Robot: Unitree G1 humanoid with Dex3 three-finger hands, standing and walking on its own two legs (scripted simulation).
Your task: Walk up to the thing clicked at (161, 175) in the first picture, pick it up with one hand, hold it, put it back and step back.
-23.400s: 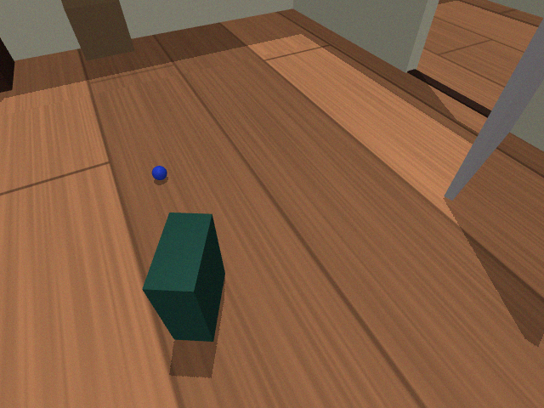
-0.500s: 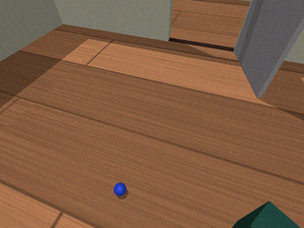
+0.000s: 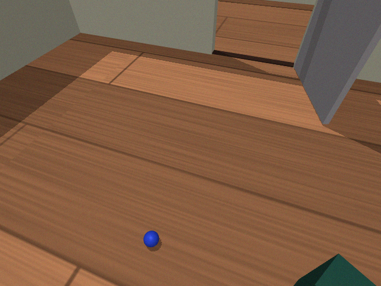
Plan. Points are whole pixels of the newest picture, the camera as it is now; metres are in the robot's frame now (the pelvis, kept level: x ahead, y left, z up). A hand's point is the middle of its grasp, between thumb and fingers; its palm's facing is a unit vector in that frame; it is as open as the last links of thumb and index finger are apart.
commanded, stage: stand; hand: left
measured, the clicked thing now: (151, 238) +0.48 +0.23 -0.74
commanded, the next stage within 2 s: walk up in 1.62 s
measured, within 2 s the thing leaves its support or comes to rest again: neither
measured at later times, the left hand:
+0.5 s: hand out of the picture +0.07 +0.26 -0.16, palm faces -0.02 -0.94 -0.34, open 7.4 cm
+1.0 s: hand out of the picture +0.08 +0.26 -0.16, palm faces -0.02 -0.94 -0.34, open 7.4 cm
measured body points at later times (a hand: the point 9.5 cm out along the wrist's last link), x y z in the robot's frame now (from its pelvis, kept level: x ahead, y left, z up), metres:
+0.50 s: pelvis +0.01 +0.00 +0.00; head +0.02 +0.00 +0.45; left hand +0.08 +0.30 -0.13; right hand +0.08 -0.30 -0.13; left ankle +0.03 +0.13 -0.75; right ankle -0.01 -0.13 -0.75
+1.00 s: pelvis +0.01 +0.00 +0.00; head +0.02 +0.01 +0.45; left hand +0.08 +0.31 -0.13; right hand +0.09 -0.30 -0.13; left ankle +0.03 +0.13 -0.75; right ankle -0.01 -0.13 -0.75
